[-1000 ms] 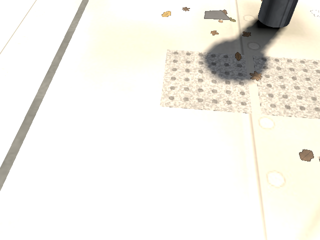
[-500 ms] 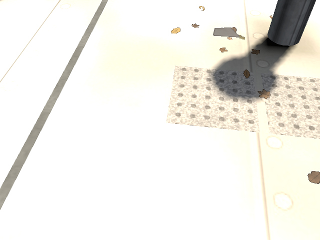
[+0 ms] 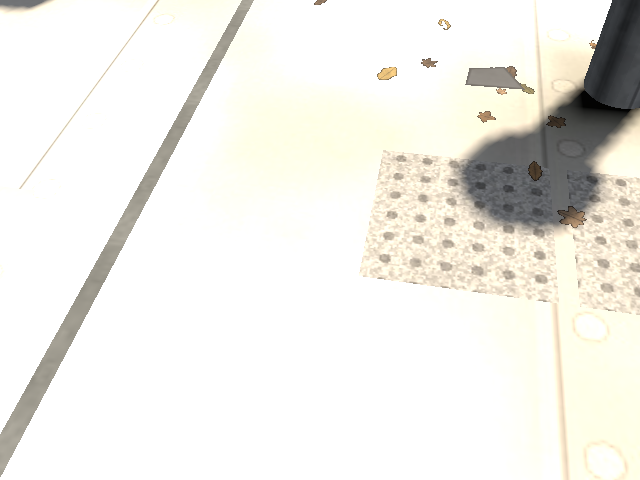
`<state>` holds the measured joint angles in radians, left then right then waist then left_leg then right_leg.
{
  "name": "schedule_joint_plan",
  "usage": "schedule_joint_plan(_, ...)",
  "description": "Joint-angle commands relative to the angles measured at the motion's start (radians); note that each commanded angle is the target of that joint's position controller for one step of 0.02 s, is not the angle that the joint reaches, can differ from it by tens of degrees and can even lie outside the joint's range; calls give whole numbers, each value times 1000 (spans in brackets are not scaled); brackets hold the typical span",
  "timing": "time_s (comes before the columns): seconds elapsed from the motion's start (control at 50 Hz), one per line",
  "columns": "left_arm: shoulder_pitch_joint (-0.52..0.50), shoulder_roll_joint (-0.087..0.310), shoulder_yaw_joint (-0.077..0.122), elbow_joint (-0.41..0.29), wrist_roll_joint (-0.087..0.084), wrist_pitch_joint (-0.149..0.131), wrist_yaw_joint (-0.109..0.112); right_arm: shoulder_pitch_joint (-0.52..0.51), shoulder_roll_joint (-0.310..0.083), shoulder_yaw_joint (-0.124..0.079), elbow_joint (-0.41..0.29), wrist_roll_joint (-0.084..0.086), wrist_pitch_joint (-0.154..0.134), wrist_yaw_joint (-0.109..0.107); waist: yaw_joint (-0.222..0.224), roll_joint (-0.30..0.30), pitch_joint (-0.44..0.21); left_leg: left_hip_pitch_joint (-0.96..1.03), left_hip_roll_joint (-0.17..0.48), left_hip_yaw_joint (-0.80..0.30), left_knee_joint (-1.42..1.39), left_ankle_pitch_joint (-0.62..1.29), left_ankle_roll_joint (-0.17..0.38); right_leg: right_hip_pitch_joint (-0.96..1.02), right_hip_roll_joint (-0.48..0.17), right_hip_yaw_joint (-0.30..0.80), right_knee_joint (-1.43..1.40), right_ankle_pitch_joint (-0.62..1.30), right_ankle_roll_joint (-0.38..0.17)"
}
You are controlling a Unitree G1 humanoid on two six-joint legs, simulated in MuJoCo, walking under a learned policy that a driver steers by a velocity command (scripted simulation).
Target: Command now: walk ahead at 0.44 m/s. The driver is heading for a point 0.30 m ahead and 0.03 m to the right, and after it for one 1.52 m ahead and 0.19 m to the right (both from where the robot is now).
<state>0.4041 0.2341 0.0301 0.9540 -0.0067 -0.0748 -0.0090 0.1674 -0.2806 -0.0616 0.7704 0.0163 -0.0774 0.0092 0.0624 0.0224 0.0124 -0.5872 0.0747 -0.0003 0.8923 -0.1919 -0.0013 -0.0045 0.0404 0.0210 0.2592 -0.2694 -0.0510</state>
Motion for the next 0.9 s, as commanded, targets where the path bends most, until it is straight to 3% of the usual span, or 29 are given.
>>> schedule_joint_plan(0.02,-5,191,36,-46,-1,-4,21,-171,5,17,-110,1,-17,11,18,-103,85,-14,-19,27,-231,151,-23,-82,-209,117,-139,282,-142)
schedule_joint_plan(0.1,22,200,42,-23,-20,-6,21,-226,-45,9,-140,11,-16,20,6,-116,112,41,-28,-3,-339,212,10,-43,-273,121,-142,286,-129)
schedule_joint_plan(0.14,12,209,48,-22,-18,0,20,-203,-76,-3,-140,9,-20,23,-28,-117,86,92,-42,1,-364,171,43,19,-292,108,-77,440,-108)
schedule_joint_plan(0.16,4,219,51,-24,-14,5,20,-152,-98,-14,-128,6,-20,22,-63,-125,41,175,-66,20,-367,143,64,38,-283,89,4,606,-94)
schedule_joint_plan(0.18,-4,214,49,-27,-9,12,20,-28,-129,-33,-90,5,-17,16,-129,-120,-40,339,-94,43,-374,128,92,19,-248,55,161,751,-73)
schedule_joint_plan(0.2,-7,195,40,-40,2,17,22,145,-167,-53,-44,6,-13,7,-205,-98,-151,592,-50,-2,-358,109,129,-108,-201,26,387,695,-42)
schedule_joint_plan(0.22,95,84,6,-66,15,6,17,278,-269,-73,-21,-20,-9,2,-185,135,-328,972,217,-407,-383,-38,260,-452,-67,-22,791,264,15)
schedule_joint_plan(0.24,117,66,-3,-52,-7,-16,10,300,-220,-57,-3,-12,-7,11,-174,267,-413,1011,325,-788,-602,-263,337,-620,22,80,998,-286,24)
schedule_joint_plan(0.26,20,180,28,-79,-36,-33,4,209,-156,-35,-11,-3,-12,14,-167,172,-220,861,289,-698,-644,-358,281,-722,-47,110,1072,-248,4)
schedule_joint_plan(0.28,-69,194,32,-106,-44,-41,2,127,-127,-25,-24,-5,-13,14,-142,108,-105,709,251,-550,-662,-302,249,-728,-100,79,1048,-156,-11)
schedule_joint_plan(0.3,-100,178,32,-112,-32,-41,6,64,-107,-17,-28,-13,-17,19,-107,43,-38,568,209,-436,-691,-181,234,-690,-140,59,987,-80,-7)
schedule_joint_plan(0.34,-61,148,36,-97,-11,-19,10,5,-76,-9,-28,-26,-27,23,-45,68,-18,421,145,-305,-742,-48,217,-576,-186,67,905,0,5)
schedule_joint_plan(0.36,-47,126,32,-91,-8,-7,12,6,-76,-9,-20,-22,-33,25,-35,68,-18,387,136,-271,-762,-11,227,-554,-190,58,884,11,14)
schedule_joint_plan(0.4,-82,120,32,-106,-3,8,16,28,-96,-13,2,-20,-42,22,-29,51,10,354,131,-216,-795,33,244,-589,-198,50,821,66,36)
schedule_joint_plan(0.48,-227,117,32,-155,8,2,14,95,-127,-18,39,-16,-35,1,-66,22,46,397,119,-149,-815,97,237,-678,-194,43,586,278,68)
schedule_joint_plan(0.54,-337,94,22,-184,3,-10,3,151,-147,-20,68,-7,-26,-10,-108,16,60,418,103,-92,-812,115,212,-633,-161,6,411,394,71)
schedule_joint_plan(0.62,-445,96,14,-229,-8,-19,-18,228,-155,-22,114,1,-7,-13,-143,16,79,548,146,-89,-761,140,205,-650,-138,4,297,364,55)
schedule_joint_plan(0.66,-462,111,16,-247,-9,-24,-30,236,-163,-27,126,3,6,-15,-134,25,75,621,178,-101,-715,187,192,-648,-129,7,258,288,30)
schedule_joint_plan(0.7,-416,137,24,-242,-10,-28,-35,223,-176,-32,129,4,17,-18,-100,51,42,662,189,-105,-646,333,173,-561,-102,-15,236,206,3)
schedule_joint_plan(0.72,-332,162,38,-221,-10,-30,-33,201,-181,-32,125,3,23,-18,-47,59,-9,658,164,-79,-542,506,155,-434,-70,-46,212,190,-19)
schedule_joint_plan(0.74,-169,212,64,-171,-8,-31,-25,201,-157,-22,120,-4,28,-19,23,42,-118,594,107,-36,-347,583,127,-200,-60,-54,215,207,-53)
schedule_joint_plan(0.76,19,293,86,-136,4,-26,-15,218,-108,2,90,-29,26,-22,77,-85,-288,385,38,15,-17,313,89,117,-255,167,253,243,-121)
schedule_joint_plan(0.78,56,342,96,-110,3,-20,-22,342,15,34,91,-18,1,-9,3,-357,-388,-11,-148,-15,285,-346,30,409,-435,640,117,0,-272)
schedule_joint_plan(0.8,34,233,66,-124,-6,-21,-24,269,-105,9,101,7,-20,-6,47,-223,-329,-122,-97,-136,393,-387,45,371,-412,668,47,-118,-237)
schedule_joint_plan(0.82,-47,197,54,-140,-3,-23,-20,173,-149,-4,72,29,-34,-2,35,-172,-190,-177,-47,-114,396,-292,61,246,-383,518,30,-71,-196)
schedule_joint_plan(0.84,-120,183,49,-155,3,-23,-19,126,-140,-2,64,24,-38,-7,5,-90,-120,-144,6,-83,353,-197,58,112,-346,411,7,42,-178)
schedule_joint_plan(0.86,-164,158,43,-160,9,-25,-20,101,-131,-7,61,7,-35,-11,-18,-71,-65,-112,36,-75,295,-138,49,7,-313,335,-23,132,-174)
schedule_joint_plan(0.88,-182,141,37,-160,19,-28,-21,117,-116,-8,64,2,-25,-11,-48,-95,-58,-51,60,-82,265,-98,45,-58,-288,284,-50,185,-168)
schedule_joint_plan(0.9,-185,135,36,-156,18,-31,-22,134,-95,-6,70,1,-14,-10,-62,-102,-55,-19,65,-78,240,-81,37,-92,-274,251,-77,215,-173)
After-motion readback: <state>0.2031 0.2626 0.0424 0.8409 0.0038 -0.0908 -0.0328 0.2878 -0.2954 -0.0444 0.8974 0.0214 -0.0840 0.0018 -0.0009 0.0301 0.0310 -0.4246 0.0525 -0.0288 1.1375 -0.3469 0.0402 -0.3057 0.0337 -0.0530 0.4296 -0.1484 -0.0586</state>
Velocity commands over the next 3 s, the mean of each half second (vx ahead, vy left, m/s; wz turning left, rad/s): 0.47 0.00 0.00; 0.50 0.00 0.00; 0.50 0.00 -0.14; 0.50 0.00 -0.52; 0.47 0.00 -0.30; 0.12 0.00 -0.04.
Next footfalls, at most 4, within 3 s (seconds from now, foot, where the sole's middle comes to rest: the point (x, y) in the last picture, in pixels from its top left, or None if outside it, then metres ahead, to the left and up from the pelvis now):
0.20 left None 0.28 0.15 -0.78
0.74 right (407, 448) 0.57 -0.09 -0.78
1.28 left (305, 322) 0.88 0.15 -0.78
1.84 right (413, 246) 1.13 -0.13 -0.78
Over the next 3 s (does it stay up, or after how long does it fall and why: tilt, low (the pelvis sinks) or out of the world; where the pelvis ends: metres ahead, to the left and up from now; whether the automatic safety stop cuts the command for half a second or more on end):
stays up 1.46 -0.18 -0.01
